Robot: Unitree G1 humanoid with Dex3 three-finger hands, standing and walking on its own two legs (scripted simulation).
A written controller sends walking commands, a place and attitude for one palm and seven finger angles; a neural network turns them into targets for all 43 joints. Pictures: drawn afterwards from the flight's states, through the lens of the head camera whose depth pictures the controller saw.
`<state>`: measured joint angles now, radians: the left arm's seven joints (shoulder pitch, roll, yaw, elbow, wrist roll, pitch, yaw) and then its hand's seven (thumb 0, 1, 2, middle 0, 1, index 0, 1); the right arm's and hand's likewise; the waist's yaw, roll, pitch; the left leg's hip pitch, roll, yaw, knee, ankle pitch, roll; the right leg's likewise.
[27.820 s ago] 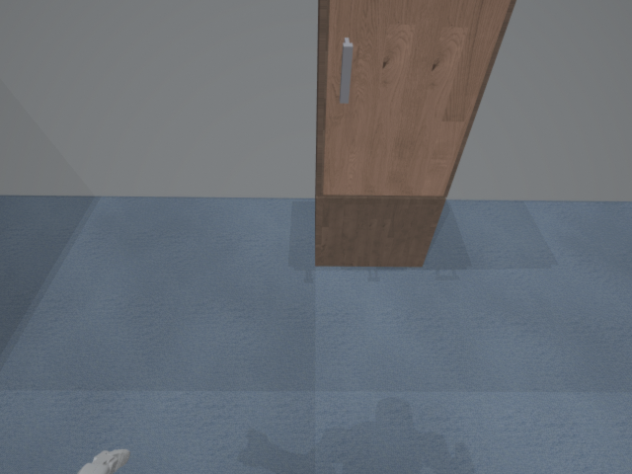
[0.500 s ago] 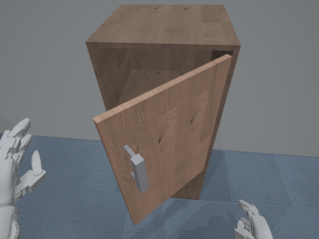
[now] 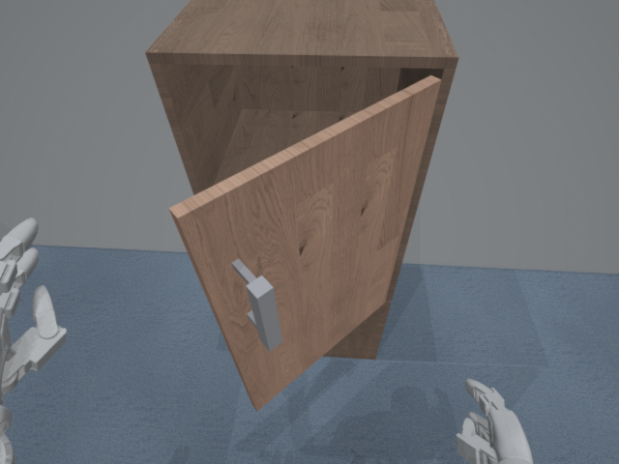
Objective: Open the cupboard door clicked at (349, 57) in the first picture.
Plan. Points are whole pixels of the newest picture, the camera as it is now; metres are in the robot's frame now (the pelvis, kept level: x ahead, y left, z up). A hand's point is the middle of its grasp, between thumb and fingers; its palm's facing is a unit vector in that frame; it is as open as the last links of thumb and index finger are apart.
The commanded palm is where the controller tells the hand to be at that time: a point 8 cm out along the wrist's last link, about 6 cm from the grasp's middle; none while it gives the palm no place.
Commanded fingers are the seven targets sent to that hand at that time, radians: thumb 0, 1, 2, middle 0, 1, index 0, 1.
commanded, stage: step back with the hand held close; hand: left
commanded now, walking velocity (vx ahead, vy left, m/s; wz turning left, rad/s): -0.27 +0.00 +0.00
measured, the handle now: (256, 306) +0.29 +0.10 +0.06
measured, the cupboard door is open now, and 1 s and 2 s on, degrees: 45 45 45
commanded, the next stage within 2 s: stop stepping back and stand still in 0.94 s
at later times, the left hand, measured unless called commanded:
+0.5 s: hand out of the picture +0.12 +0.30 +0.15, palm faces +0.43 -0.75 -0.51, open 7.4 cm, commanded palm +0.05 +0.34 +0.17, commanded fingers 0.00 0.90 0.90 -0.20 -0.30 -0.20 -0.30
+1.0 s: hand out of the picture +0.05 +0.30 +0.17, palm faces +0.36 -0.81 -0.46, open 7.4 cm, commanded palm -0.02 +0.34 +0.17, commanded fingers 0.00 0.90 0.90 -0.20 -0.30 -0.20 -0.30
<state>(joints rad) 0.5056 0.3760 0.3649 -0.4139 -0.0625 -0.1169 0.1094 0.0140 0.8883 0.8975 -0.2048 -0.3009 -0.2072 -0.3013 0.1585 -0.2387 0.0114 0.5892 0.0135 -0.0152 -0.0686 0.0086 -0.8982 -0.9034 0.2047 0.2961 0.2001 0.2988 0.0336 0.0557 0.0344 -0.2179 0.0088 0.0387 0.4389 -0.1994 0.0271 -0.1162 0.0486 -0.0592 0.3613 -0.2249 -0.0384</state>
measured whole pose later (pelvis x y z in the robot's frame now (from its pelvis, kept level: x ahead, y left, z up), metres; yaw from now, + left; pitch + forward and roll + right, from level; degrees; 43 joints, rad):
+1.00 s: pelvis -0.17 +0.04 +0.00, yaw -1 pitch +3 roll -3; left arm 0.56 0.45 0.43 -0.63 -0.06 -0.15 0.16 0.01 0.89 0.90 -0.21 -0.30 -0.21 -0.30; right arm 0.15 -0.13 0.02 0.60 -0.01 -0.11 -0.03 0.01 -0.90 -0.90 0.21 0.30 0.20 0.30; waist 0.00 -0.01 0.03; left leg -0.40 0.05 0.04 0.39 -0.04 0.03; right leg -0.31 0.05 -0.01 0.83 -0.50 0.02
